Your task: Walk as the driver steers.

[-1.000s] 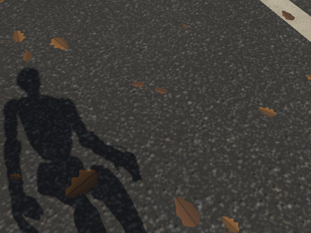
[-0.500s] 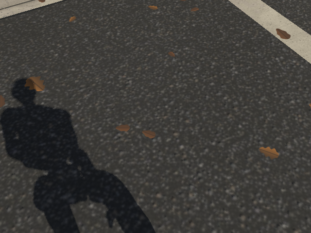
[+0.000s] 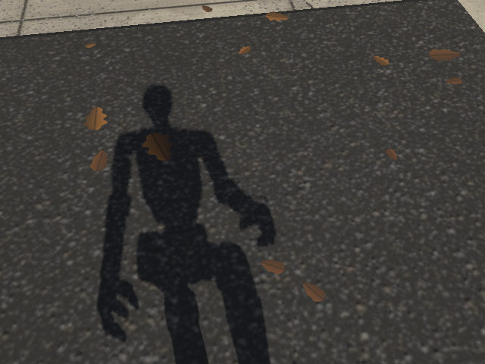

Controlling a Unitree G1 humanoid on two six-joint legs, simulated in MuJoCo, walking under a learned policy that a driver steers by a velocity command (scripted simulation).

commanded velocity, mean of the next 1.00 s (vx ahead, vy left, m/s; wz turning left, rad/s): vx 0.50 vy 0.00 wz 0.44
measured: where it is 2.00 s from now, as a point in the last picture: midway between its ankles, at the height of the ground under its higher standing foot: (193, 268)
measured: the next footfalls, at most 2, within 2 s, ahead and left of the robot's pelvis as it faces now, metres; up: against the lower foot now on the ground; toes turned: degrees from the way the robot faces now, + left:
left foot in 0.04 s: +0.17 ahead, +0.06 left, +0.00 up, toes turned +7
right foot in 0.60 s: +0.54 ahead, -0.02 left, +0.00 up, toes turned +23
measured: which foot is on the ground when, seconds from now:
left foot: up 0.00-0.02, down 0.04-0.62, up 0.64-1.00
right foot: down 0.00-0.06, up 0.08-0.58, down 0.60-1.00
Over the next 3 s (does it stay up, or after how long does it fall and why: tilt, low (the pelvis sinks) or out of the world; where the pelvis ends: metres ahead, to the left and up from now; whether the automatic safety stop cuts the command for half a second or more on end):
stays up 0.73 0.22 0.02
